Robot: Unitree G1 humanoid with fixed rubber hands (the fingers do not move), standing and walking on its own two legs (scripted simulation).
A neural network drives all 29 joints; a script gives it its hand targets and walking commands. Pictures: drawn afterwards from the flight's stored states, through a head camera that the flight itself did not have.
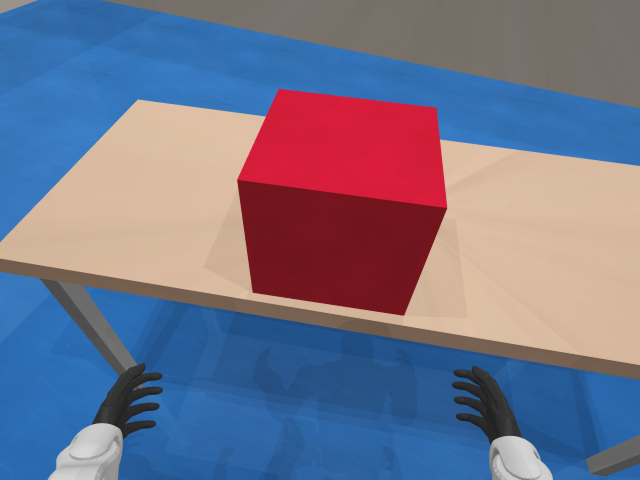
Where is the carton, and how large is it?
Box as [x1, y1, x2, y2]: [237, 89, 446, 315]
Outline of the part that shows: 278,89 237,179 253,292 403,315 446,209 436,108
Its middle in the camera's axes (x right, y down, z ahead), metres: +0.04 -0.07 +0.66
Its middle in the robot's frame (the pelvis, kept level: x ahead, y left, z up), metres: +0.55 -0.01 +0.03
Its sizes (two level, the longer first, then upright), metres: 0.264 0.245 0.251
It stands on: a table, 0.67 m high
